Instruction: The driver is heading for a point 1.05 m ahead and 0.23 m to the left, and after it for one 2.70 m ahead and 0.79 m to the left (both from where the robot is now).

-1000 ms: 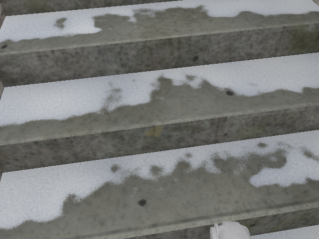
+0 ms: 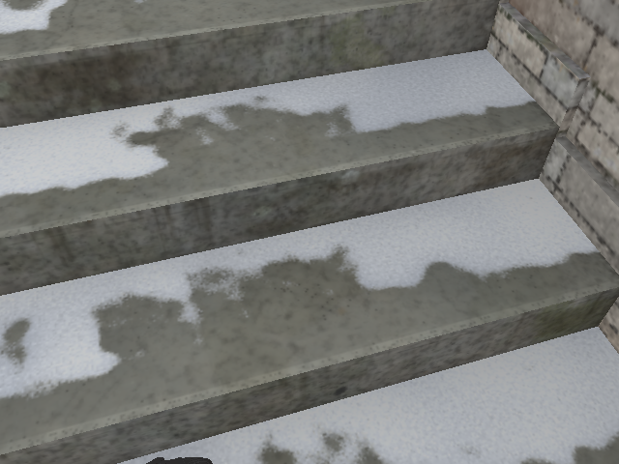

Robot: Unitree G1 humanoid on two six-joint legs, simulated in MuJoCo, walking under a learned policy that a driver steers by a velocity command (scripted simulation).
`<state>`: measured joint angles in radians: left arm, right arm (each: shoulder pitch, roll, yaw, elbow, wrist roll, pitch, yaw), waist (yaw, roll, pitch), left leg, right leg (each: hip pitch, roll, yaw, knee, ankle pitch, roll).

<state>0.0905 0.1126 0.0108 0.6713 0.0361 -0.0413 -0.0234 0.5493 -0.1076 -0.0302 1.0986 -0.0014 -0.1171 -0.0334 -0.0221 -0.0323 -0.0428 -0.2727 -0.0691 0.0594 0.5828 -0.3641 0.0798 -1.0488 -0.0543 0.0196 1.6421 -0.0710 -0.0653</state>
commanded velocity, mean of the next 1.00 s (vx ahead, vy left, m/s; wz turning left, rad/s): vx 0.50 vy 0.00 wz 0.29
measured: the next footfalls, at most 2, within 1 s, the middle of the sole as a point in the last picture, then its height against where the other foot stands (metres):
right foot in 0.28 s outside the picture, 0.15 m higher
left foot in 0.84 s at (264, 316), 0.15 m higher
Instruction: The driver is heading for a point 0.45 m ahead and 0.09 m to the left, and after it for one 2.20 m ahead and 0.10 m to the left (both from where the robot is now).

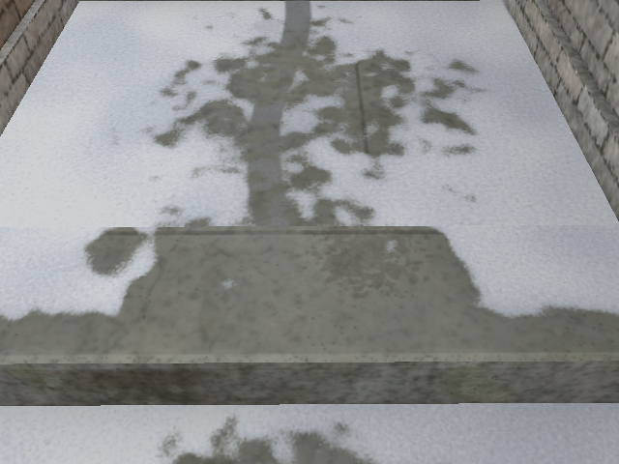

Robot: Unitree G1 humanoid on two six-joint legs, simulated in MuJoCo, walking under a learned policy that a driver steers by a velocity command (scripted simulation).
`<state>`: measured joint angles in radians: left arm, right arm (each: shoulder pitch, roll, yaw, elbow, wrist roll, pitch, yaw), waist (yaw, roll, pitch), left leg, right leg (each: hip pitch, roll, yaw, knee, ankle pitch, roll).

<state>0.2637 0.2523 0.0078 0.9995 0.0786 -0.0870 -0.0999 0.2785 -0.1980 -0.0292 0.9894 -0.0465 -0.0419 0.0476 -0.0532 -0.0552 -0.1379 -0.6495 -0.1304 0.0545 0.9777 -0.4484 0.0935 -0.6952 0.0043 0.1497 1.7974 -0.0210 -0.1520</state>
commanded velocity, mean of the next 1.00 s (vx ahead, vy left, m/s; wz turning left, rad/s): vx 0.50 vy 0.00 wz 0.42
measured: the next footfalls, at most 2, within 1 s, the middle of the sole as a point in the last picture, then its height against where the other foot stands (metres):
right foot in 0.30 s outside the picture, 0.15 m higher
left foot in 0.96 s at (158, 331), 0.15 m higher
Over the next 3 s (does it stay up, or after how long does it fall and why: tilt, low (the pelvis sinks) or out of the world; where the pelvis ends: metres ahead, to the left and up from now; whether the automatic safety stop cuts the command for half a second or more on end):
stays up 1.34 0.05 0.37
